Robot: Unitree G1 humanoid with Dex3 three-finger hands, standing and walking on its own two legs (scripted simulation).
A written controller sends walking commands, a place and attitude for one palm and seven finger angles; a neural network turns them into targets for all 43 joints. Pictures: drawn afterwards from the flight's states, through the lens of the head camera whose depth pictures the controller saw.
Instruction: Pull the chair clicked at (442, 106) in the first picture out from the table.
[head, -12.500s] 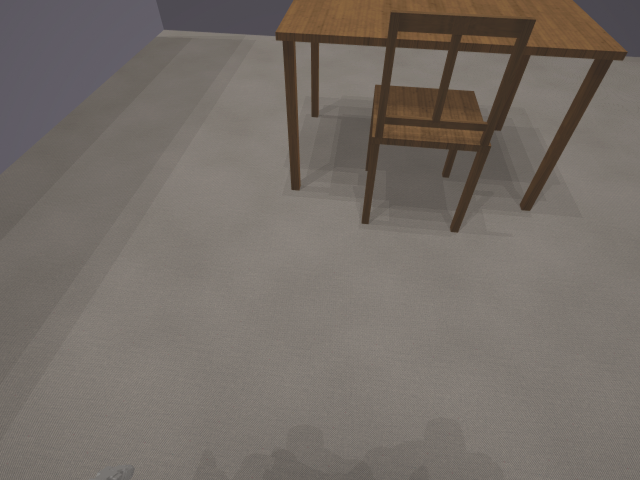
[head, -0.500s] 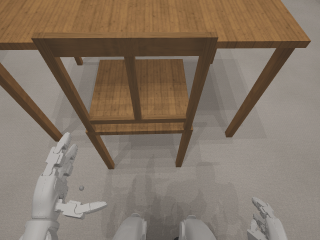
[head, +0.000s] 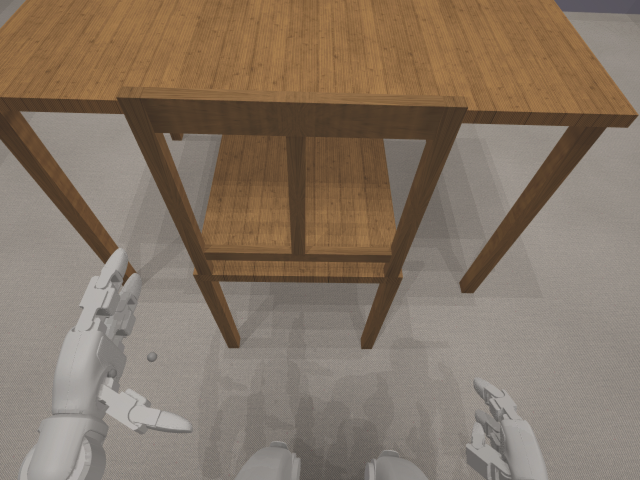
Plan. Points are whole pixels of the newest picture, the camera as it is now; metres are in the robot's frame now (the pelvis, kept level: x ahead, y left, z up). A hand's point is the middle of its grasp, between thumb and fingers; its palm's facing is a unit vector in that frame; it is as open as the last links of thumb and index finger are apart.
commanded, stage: raise the hand toward the chair's back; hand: left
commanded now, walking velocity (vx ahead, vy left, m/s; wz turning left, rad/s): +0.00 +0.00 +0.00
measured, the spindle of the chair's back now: (297, 201) +0.52 +0.08 -0.01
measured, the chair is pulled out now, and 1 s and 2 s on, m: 0.00 0.00 0.00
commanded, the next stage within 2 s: aim the fingers beside a spindle in 0.52 s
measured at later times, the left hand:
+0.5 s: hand (157, 356) +0.24 +0.20 +0.03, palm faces +0.06 -1.00 -0.05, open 16.9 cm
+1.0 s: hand (207, 322) +0.29 +0.16 +0.03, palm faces +0.04 -1.00 -0.03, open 16.9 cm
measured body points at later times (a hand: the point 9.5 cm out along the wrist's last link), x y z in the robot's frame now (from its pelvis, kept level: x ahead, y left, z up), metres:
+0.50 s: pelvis -0.01 +0.00 +0.00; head +0.07 +0.01 +0.44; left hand +0.24 +0.26 +0.04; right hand +0.17 -0.24 -0.08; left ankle +0.01 +0.07 -0.66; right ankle +0.02 -0.11 -0.66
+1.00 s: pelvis +0.00 -0.02 -0.01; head +0.09 -0.02 +0.44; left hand +0.28 +0.21 +0.04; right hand +0.17 -0.26 -0.10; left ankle +0.01 +0.07 -0.66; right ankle +0.02 -0.11 -0.66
